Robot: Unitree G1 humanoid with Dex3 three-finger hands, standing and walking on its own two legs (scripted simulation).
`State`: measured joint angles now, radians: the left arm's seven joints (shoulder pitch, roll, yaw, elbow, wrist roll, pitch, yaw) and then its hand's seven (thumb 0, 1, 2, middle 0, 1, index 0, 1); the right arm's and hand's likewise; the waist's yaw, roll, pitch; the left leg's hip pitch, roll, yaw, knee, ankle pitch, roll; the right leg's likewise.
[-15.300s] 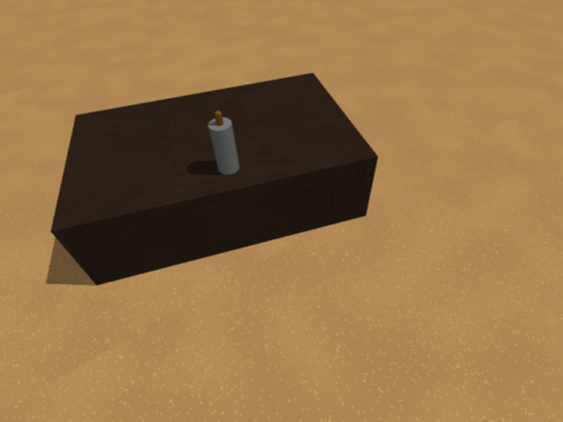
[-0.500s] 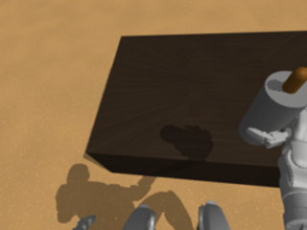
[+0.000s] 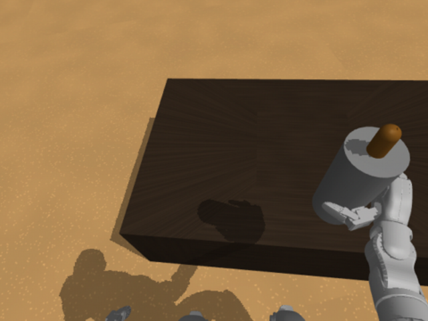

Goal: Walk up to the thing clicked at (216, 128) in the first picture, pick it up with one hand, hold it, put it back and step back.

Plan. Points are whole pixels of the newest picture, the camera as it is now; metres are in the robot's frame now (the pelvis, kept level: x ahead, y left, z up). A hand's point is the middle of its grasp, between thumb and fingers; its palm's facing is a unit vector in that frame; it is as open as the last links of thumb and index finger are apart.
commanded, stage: lift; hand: right
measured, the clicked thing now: (356, 175) +0.37 -0.19 +0.07
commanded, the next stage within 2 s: hold in 0.40 s
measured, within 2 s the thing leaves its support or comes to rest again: neither
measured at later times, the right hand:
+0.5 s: hand (353, 188) +0.36 -0.19 +0.05, palm faces +0.29 +0.96 -0.03, open 11.5 cm
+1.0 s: hand (356, 192) +0.34 -0.18 +0.06, palm faces +0.29 +0.96 -0.03, open 11.5 cm
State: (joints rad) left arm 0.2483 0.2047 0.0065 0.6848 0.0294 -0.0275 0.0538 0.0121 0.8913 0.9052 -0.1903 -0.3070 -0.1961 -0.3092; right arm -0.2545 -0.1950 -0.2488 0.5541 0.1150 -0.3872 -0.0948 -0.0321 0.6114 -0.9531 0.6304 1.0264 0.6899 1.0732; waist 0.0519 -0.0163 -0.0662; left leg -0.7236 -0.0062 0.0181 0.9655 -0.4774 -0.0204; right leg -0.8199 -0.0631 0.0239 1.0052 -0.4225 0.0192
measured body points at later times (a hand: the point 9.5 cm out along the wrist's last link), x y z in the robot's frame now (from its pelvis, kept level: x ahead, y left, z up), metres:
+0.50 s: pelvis +0.01 +0.00 +0.02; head +0.07 -0.01 +0.46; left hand +0.12 +0.25 -0.10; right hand +0.34 -0.24 +0.05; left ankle +0.00 +0.14 -0.68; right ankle +0.04 -0.13 -0.68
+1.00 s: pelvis +0.01 +0.00 +0.03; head +0.06 -0.01 +0.47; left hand +0.13 +0.24 -0.09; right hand +0.32 -0.23 +0.06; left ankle +0.00 +0.14 -0.68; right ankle +0.04 -0.13 -0.68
